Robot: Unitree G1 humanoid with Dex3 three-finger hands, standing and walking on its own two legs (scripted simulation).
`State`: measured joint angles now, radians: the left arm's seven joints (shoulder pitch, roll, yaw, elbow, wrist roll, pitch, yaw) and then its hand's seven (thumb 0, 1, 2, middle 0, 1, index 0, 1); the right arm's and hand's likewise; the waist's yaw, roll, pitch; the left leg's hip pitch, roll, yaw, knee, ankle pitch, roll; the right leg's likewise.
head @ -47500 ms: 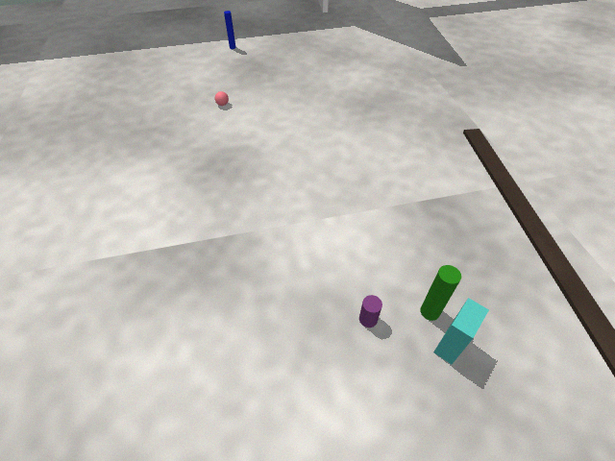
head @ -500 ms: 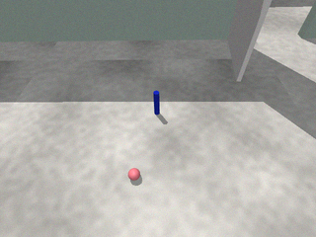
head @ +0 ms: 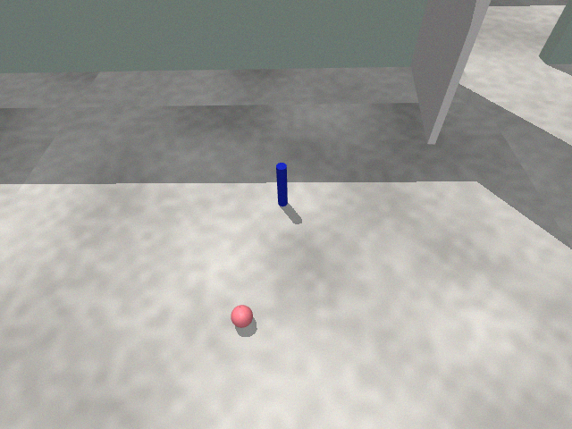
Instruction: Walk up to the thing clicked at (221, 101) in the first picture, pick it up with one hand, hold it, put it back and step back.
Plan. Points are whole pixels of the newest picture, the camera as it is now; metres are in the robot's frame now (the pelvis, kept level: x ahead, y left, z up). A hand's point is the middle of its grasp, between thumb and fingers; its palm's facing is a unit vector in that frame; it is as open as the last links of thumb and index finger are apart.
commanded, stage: stand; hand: left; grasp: from above
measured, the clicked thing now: (241, 316) +0.59 +0.20 -0.74
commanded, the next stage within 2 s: step back in 0.72 s
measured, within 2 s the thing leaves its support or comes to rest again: neither
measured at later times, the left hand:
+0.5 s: hand out of the picture +0.07 +0.25 -0.16, palm faces +0.00 -0.94 -0.34, open 7.4 cm
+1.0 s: hand out of the picture +0.07 +0.30 -0.18, palm faces -0.02 -0.93 -0.37, open 7.4 cm
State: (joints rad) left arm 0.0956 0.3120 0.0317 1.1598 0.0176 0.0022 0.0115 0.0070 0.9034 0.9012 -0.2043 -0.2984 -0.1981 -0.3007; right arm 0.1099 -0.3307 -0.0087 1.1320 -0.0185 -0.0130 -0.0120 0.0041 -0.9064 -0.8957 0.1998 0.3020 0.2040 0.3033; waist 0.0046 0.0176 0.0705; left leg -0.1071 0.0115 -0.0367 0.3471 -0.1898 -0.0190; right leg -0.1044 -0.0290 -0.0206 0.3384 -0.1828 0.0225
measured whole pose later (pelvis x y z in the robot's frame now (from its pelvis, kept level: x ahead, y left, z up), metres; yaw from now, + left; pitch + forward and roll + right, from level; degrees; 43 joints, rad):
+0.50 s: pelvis +0.00 +0.00 +0.00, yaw +0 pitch -3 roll +0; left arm 0.10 0.32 0.02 1.15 0.02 0.00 0.01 0.01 0.90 0.90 -0.20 -0.30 -0.20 -0.30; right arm 0.11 -0.34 -0.01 1.13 -0.02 -0.01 0.00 0.00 -0.91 -0.90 0.20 0.30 0.20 0.30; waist 0.00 0.01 0.07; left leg -0.10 0.01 -0.03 0.34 -0.19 -0.02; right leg -0.10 -0.03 -0.02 0.33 -0.18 0.02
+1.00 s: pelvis -0.04 +0.03 -0.02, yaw +0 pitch -1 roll -1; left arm 0.06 0.38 0.06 0.98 0.02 0.05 0.02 0.01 0.90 0.90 -0.21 -0.30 -0.20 -0.30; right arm 0.11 -0.41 -0.05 1.00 -0.01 0.03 0.02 0.00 -0.91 -0.90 0.20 0.30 0.20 0.30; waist -0.02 0.00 0.15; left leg -0.29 -0.03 -0.02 0.66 -0.33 0.05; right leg -0.33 -0.06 -0.01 0.60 -0.25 0.04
